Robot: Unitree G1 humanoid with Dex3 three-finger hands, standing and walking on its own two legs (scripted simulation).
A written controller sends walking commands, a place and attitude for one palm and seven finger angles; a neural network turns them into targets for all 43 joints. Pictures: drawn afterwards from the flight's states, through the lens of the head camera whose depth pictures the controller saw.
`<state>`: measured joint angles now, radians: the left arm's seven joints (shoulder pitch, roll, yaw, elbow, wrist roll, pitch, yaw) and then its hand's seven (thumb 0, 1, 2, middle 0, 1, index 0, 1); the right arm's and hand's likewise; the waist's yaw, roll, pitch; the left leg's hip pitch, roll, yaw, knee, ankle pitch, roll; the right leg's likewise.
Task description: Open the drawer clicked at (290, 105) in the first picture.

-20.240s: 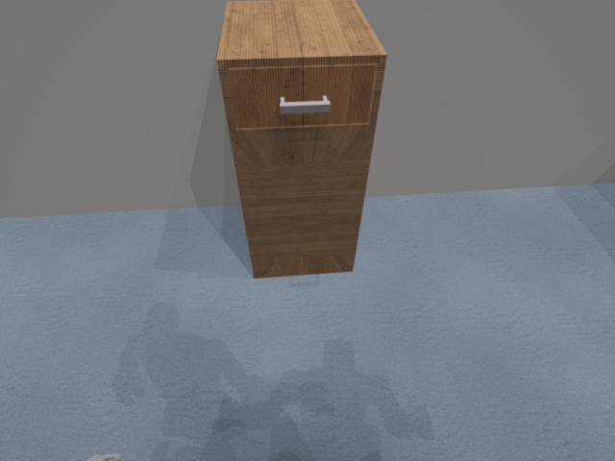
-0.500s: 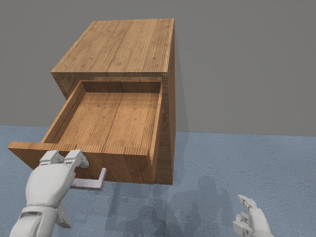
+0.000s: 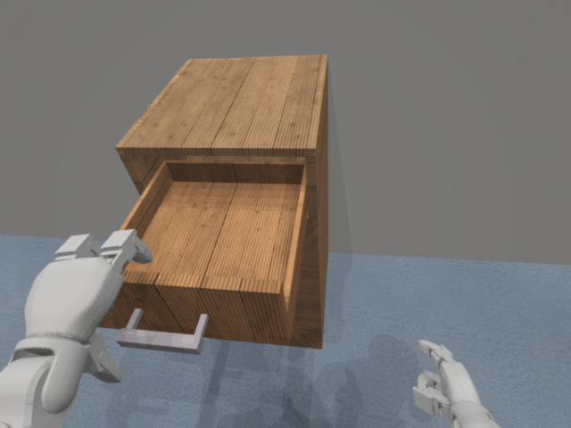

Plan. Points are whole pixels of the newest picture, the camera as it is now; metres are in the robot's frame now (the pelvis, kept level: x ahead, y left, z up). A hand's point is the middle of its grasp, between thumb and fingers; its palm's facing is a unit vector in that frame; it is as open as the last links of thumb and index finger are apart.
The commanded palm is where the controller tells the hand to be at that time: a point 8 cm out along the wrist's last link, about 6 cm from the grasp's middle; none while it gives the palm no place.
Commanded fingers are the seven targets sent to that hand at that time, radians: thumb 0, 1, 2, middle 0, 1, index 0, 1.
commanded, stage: lift the hand off the handle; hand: left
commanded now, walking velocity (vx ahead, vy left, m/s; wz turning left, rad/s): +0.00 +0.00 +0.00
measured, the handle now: (165, 329) +0.23 +0.24 +0.00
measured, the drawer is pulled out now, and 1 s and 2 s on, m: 0.30 0.30 0.30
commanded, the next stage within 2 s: draw the hand back to the body in 0.22 s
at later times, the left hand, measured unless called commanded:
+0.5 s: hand (115, 302) +0.20 +0.24 +0.14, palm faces +0.09 -0.08 -0.99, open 13.8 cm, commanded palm +0.16 +0.24 +0.20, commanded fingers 0.00 -0.50 0.30 -0.30 -1.20 -0.30 -1.20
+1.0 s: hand (111, 311) +0.19 +0.23 +0.15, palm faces +0.20 -0.54 -0.81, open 13.7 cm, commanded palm +0.15 +0.26 +0.19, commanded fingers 0.00 -0.32 0.38 -0.29 -1.09 -0.29 -1.09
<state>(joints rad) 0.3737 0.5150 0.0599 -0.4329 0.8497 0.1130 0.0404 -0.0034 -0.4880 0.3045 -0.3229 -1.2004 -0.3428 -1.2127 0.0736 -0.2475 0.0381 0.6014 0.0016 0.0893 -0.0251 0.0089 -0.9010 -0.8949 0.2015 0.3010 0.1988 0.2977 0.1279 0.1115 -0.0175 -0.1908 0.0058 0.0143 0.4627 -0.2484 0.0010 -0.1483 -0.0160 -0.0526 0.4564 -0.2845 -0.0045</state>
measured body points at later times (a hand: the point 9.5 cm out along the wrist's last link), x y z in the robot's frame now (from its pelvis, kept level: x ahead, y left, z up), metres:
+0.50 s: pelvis -0.01 -0.01 +0.00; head -0.01 -0.05 +0.45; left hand +0.19 +0.24 +0.19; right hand +0.22 -0.20 -0.09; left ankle +0.00 +0.12 -0.74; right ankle -0.02 -0.11 -0.74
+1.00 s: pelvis +0.00 +0.00 +0.00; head +0.00 -0.04 +0.45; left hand +0.17 +0.26 +0.19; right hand +0.23 -0.20 -0.08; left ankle +0.00 +0.12 -0.74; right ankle -0.02 -0.11 -0.74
